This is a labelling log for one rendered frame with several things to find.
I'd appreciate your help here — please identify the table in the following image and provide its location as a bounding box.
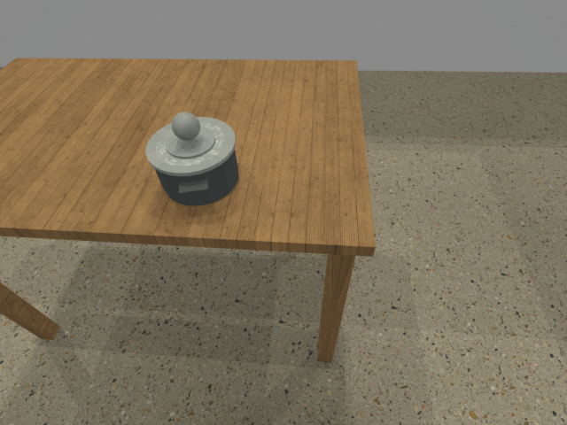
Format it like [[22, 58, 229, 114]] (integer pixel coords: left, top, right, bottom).
[[0, 58, 376, 363]]

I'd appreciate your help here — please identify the knob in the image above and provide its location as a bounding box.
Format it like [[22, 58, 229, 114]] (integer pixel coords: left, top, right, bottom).
[[172, 112, 200, 140]]

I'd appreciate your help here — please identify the pot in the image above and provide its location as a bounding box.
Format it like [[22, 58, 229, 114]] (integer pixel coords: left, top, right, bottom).
[[155, 150, 239, 206]]

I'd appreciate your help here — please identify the lid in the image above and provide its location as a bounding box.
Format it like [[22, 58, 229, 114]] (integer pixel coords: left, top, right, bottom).
[[145, 117, 236, 176]]

